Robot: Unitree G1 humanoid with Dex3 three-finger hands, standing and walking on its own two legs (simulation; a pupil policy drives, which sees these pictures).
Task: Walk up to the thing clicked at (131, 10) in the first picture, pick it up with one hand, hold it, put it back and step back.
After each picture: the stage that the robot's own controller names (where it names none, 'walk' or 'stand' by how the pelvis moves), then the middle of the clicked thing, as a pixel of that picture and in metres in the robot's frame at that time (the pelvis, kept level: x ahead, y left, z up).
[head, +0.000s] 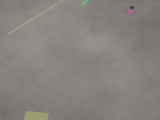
stand; (130, 10) +2.09 -0.69 -0.72
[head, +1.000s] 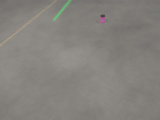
walk; (102, 19) +2.03 -0.17 -0.69
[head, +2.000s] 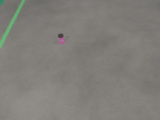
walk; (61, 39) +1.40 +0.31 -0.71
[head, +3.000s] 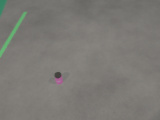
walk; (58, 78) +0.88 +0.30 -0.72
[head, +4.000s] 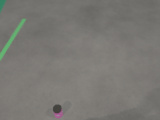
walk; (58, 111) +0.53 +0.22 -0.69
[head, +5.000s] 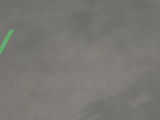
stand; out of the picture +0.32 +0.23 -0.69
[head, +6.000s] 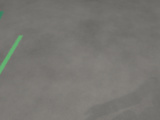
stand; out of the picture +0.31 +0.20 -0.72
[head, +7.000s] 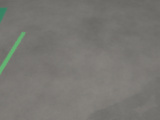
stand; out of the picture +0.33 +0.20 -0.72
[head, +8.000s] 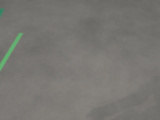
stand; out of the picture +0.31 +0.22 -0.73
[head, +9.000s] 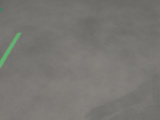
stand; out of the picture +0.30 +0.22 -0.73
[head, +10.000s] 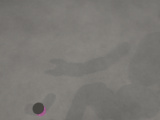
go down; (39, 109) +0.34 +0.23 -0.57
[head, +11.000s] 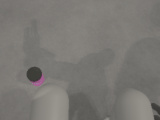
go down; (36, 76) +0.39 +0.25 -0.32
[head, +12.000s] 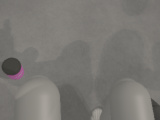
close in; (13, 69) +0.38 +0.26 -0.27
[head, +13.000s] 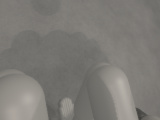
close; out of the picture +0.37 +0.28 -0.21
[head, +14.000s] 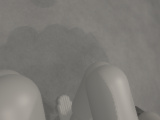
close; out of the picture +0.37 +0.29 -0.22
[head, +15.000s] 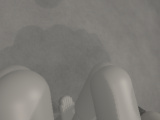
lift; out of the picture +0.34 +0.28 -0.21
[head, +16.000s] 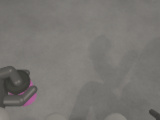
lift; (22, 89) +0.32 +0.20 -0.01
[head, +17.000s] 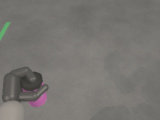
hold; (34, 90) +0.33 +0.18 +0.00
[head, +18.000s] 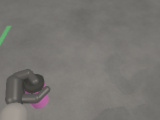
hold; (36, 92) +0.33 +0.18 +0.00
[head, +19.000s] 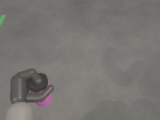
crouch; (40, 90) +0.34 +0.16 -0.03
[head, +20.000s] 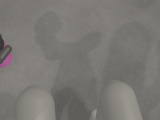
crouch; out of the picture +0.44 +0.26 -0.10
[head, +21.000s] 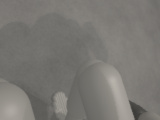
lower; out of the picture +0.41 +0.31 -0.22
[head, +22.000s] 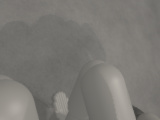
lower; out of the picture +0.40 +0.31 -0.22
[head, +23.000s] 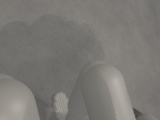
lower; out of the picture +0.40 +0.31 -0.22
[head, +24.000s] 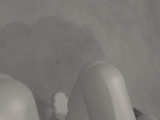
lower; out of the picture +0.39 +0.31 -0.22
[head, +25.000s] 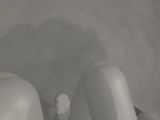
open; out of the picture +0.38 +0.29 -0.22
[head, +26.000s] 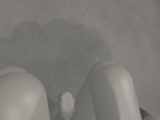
rise; out of the picture +0.38 +0.28 -0.22
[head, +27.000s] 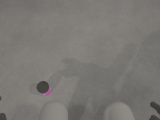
walk; (44, 89) +0.40 +0.22 -0.47
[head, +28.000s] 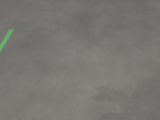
stand; out of the picture +0.34 +0.20 -0.66
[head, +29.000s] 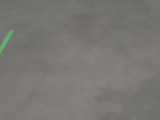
stand; out of the picture +0.35 +0.21 -0.67
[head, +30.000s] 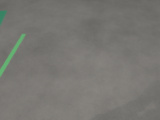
stand; out of the picture +0.36 +0.20 -0.72
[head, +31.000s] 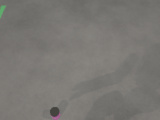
walk; (55, 113) +0.41 +0.17 -0.70
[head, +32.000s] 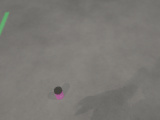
walk; (59, 93) +0.62 +0.25 -0.70
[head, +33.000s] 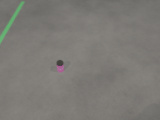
stand; (60, 66) +0.96 +0.23 -0.70
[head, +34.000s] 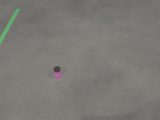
stand; (57, 72) +0.95 +0.25 -0.72
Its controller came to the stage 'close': yes
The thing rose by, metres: 0.71
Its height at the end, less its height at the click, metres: +0.00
